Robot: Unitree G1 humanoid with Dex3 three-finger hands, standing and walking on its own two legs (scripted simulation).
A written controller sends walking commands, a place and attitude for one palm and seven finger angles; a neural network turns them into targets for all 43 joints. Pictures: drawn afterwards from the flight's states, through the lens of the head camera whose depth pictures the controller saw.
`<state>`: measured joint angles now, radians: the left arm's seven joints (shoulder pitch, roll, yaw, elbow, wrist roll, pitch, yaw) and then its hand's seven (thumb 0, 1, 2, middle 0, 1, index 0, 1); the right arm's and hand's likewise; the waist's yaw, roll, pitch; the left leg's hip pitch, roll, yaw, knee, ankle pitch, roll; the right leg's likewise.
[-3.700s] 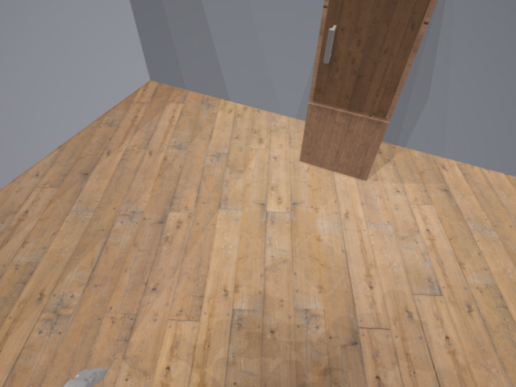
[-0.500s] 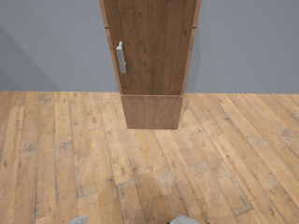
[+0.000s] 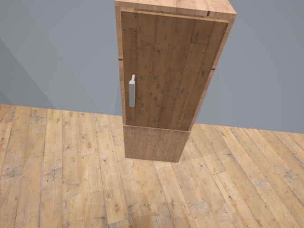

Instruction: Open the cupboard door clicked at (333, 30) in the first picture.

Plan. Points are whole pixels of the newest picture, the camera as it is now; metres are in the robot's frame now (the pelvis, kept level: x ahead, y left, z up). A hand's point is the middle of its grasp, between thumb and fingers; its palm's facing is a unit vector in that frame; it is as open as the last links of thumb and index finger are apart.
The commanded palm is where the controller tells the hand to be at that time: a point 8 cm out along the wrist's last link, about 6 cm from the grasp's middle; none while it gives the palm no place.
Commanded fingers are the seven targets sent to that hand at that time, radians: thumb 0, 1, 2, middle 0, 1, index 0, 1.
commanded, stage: take the last steps up to it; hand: left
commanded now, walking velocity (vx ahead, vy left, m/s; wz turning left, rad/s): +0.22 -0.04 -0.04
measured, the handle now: (132, 91) +0.65 +0.12 -0.06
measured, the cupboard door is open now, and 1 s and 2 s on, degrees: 0 0 0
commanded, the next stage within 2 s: come to a stop and stand still in 0.20 s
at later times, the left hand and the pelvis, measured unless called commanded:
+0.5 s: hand (117, 200) +0.23 +0.12 -0.16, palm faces +0.01 -0.97 -0.23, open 7.3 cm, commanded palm none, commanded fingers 0.00 0.90 0.90 -0.20 -0.30 -0.20 -0.30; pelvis +0.13 -0.05 +0.00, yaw +0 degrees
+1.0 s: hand out of the picture +0.12 +0.25 -0.17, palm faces +0.05 -0.96 -0.28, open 7.4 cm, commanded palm none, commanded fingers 0.00 0.90 0.90 -0.20 -0.30 -0.20 -0.30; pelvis +0.09 +0.04 -0.01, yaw +0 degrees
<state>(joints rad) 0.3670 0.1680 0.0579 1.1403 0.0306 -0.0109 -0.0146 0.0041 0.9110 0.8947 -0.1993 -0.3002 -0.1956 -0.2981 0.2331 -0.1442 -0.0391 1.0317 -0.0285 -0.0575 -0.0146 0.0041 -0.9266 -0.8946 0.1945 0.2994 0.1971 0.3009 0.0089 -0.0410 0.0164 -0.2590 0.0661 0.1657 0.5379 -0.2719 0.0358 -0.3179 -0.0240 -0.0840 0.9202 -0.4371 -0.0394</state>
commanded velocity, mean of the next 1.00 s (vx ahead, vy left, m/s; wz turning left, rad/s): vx -0.03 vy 0.04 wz -0.01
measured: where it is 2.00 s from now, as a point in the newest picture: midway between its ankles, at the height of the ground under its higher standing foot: outside the picture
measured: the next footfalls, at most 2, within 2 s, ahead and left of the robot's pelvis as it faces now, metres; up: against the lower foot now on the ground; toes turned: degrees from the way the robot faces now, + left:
right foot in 0.34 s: +0.22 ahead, -0.15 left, +0.00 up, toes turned -9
left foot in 0.80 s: +0.15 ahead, +0.11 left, +0.00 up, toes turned +4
